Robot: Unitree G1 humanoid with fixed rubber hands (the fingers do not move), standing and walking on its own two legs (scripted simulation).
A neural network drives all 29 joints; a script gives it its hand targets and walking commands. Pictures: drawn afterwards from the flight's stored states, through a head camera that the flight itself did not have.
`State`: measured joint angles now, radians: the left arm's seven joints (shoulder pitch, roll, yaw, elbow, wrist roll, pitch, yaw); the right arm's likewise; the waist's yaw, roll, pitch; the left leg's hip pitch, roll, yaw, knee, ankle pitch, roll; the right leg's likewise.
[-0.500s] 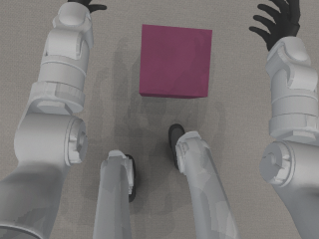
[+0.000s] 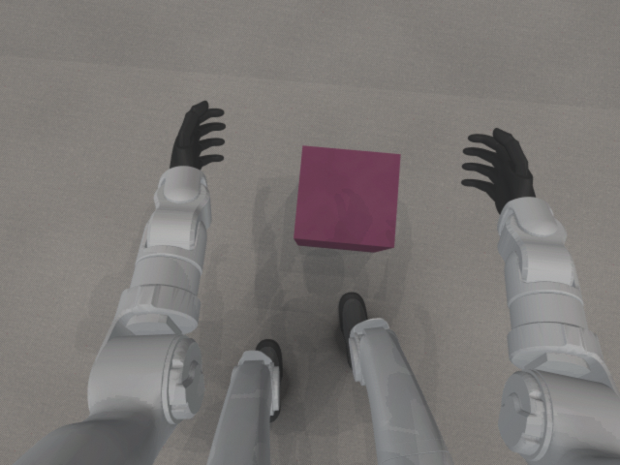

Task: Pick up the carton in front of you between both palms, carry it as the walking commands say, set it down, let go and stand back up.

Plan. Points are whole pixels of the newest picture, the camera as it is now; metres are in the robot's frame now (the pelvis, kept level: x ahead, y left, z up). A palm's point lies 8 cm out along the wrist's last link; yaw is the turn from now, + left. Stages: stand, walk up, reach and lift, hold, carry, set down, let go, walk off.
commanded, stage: let go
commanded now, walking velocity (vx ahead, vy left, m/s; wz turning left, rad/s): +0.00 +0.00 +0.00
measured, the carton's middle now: (342, 205) +0.47 -0.12 -0.55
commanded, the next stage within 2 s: stand in 1.18 s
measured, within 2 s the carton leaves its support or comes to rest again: neither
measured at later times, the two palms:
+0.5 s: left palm (106, 295) +0.33 +0.17 -0.01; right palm (597, 349) +0.22 -0.26 +0.01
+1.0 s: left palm out of the picture +0.27 +0.25 +0.03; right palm (552, 340) +0.24 -0.21 +0.03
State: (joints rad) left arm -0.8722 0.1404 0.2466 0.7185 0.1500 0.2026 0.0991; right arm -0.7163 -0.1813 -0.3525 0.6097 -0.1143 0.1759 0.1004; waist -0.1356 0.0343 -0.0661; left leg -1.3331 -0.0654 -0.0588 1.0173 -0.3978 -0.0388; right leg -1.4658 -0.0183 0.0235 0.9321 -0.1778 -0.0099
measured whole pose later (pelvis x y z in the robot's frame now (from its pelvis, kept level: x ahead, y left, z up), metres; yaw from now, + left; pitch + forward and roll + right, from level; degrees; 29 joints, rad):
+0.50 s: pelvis +0.06 -0.01 +0.09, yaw -4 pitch +13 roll +0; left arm -0.08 0.14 0.14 0.58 0.09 0.00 0.02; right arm 0.14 -0.19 -0.04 0.37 0.01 0.03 0.07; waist -0.10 -0.02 0.04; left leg -0.44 0.01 -0.07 0.57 -0.36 -0.03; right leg -0.60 0.03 0.01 0.56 -0.18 -0.02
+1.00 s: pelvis +0.09 +0.03 +0.10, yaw -3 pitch -3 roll -2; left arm 0.22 0.20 0.03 0.45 0.00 0.09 -0.05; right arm 0.22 -0.21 -0.05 0.40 -0.02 0.14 0.06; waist 0.00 0.04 0.08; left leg -0.03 -0.01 -0.07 0.45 -0.37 0.02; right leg -0.17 0.01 0.02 0.41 -0.19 0.03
